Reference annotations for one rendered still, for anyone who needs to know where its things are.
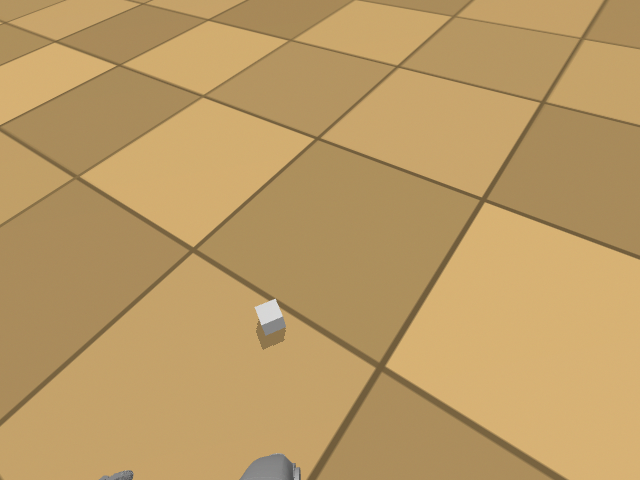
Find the cube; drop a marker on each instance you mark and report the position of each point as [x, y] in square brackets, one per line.
[270, 317]

